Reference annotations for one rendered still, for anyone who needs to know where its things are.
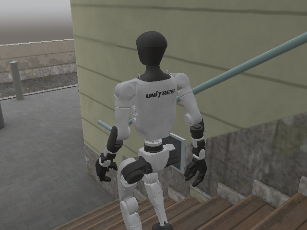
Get stairs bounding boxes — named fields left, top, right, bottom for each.
left=53, top=192, right=307, bottom=230

